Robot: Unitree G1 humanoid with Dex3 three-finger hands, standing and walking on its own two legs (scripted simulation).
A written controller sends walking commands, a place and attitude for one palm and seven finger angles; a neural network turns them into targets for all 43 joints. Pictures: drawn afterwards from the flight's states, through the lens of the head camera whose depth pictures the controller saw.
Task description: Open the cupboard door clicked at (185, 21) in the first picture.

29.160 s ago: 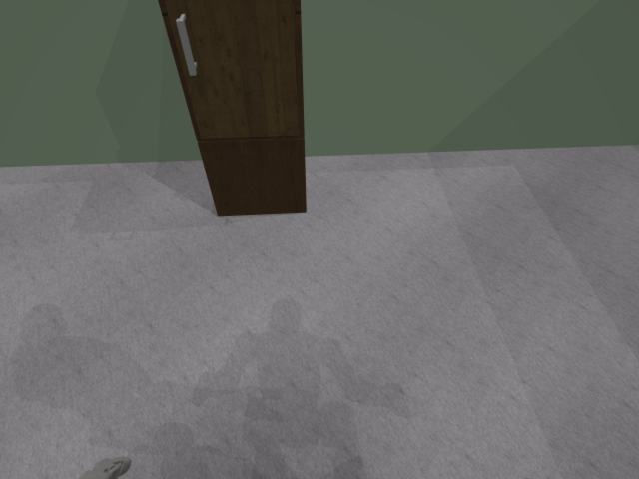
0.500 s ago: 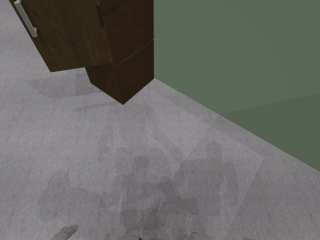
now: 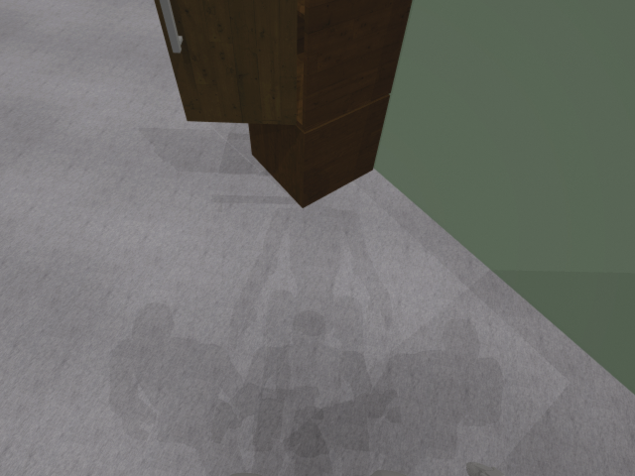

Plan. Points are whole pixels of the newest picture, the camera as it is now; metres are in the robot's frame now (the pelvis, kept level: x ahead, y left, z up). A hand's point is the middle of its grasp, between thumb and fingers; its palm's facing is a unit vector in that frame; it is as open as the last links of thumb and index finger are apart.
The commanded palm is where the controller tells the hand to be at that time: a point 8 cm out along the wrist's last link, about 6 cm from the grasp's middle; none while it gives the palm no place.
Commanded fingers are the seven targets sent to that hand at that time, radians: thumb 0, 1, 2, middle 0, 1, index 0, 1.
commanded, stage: take the last steps up to it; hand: left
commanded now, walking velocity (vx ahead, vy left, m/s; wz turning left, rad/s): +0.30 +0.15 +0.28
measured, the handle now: (171, 16) +1.07 +0.45 +0.00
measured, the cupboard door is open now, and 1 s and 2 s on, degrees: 53 53 53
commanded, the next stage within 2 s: come to a stop and stand still in 1.46 s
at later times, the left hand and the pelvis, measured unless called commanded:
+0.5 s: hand out of the picture -0.01 +0.22 -0.18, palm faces +0.21 -0.96 -0.18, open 7.4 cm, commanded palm none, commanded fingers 0.00 0.90 0.90 -0.20 -0.30 -0.20 -0.30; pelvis +0.09 +0.05 -0.01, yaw +7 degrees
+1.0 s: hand (161, 345) +0.30 +0.27 -0.15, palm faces +0.16 -0.96 -0.21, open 7.2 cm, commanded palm none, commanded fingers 0.00 0.90 0.90 -0.20 -0.30 -0.20 -0.30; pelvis +0.26 +0.08 +0.01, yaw +7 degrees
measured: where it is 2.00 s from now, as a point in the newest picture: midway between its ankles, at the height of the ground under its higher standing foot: (263, 354)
